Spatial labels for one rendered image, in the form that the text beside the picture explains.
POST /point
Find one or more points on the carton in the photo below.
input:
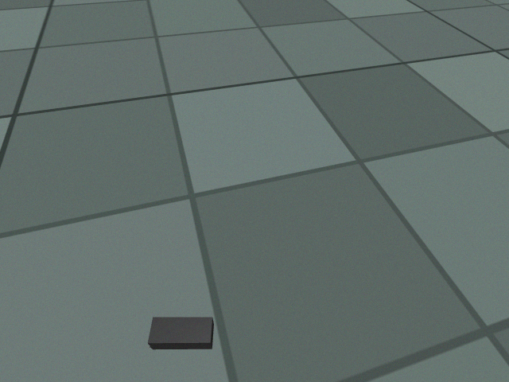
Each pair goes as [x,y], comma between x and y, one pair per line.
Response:
[181,333]

